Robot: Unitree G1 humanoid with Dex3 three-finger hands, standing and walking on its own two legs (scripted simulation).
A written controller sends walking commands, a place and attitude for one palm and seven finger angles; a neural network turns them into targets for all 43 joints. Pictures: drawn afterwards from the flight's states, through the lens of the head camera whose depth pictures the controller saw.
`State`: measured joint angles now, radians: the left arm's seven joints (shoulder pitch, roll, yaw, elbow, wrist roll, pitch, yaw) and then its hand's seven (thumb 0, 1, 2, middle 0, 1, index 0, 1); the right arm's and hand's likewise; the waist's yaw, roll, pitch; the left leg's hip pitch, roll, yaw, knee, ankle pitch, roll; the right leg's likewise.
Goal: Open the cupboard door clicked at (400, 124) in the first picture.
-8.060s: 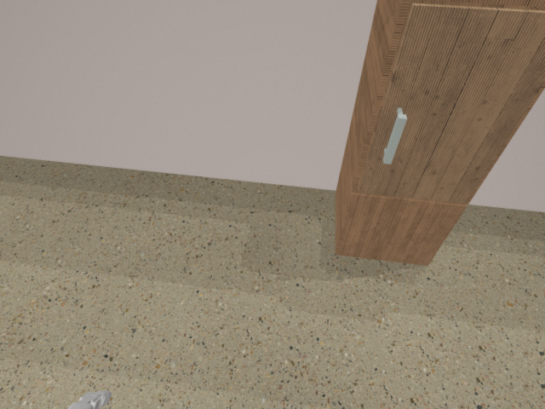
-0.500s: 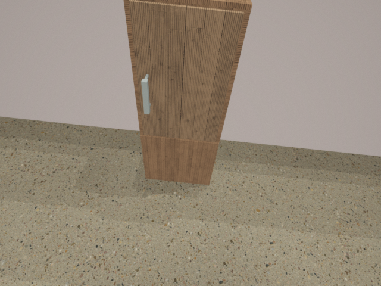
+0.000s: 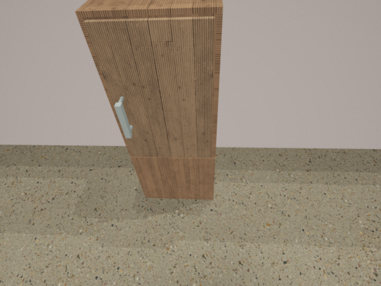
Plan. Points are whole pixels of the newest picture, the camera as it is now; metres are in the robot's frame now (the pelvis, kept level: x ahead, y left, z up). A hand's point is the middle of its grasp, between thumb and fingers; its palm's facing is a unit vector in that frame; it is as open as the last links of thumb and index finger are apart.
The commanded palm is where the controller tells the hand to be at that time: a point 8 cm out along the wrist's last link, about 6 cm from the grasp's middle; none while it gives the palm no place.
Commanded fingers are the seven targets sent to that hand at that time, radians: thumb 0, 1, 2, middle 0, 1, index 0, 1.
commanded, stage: take the last steps up to it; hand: left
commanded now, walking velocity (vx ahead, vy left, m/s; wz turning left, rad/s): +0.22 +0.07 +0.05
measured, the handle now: (125, 117) +0.70 +0.27 -0.08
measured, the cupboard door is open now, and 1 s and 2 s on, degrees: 0 0 0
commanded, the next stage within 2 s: come to a stop and stand still in 0.24 s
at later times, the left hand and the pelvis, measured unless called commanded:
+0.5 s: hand out of the picture +0.06 +0.20 -0.18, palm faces +0.13 -0.98 -0.14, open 7.4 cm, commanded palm none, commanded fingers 0.00 0.90 0.90 -0.20 -0.30 -0.20 -0.30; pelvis +0.15 +0.06 +0.00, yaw +0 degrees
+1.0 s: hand (123, 278) +0.18 +0.18 -0.15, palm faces -0.01 -0.96 -0.29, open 7.4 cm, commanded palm none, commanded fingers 0.00 0.90 0.90 -0.20 -0.30 -0.20 -0.30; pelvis +0.11 -0.01 +0.00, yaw -1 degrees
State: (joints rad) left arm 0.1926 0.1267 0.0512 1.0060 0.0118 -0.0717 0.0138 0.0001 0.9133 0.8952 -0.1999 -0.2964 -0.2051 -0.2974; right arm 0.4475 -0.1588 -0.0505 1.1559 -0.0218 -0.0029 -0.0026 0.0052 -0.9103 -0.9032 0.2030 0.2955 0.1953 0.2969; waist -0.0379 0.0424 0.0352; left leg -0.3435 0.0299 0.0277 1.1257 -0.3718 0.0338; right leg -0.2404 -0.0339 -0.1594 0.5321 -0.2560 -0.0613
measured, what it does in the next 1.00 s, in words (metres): walks ahead: left foot, then right foot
